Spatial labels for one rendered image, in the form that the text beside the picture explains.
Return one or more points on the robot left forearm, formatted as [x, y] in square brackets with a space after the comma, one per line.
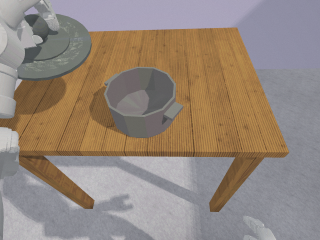
[12, 54]

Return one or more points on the pot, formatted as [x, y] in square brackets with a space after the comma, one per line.
[142, 101]

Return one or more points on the left robot upper arm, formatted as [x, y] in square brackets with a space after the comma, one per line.
[9, 162]

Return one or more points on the robot right hand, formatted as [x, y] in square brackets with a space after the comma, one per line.
[257, 227]

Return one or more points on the robot left hand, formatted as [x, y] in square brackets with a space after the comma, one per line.
[45, 10]

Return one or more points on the knob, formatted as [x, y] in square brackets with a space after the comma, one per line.
[39, 25]

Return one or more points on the table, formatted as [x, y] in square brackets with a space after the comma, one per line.
[225, 110]

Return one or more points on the lid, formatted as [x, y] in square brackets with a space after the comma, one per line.
[60, 53]

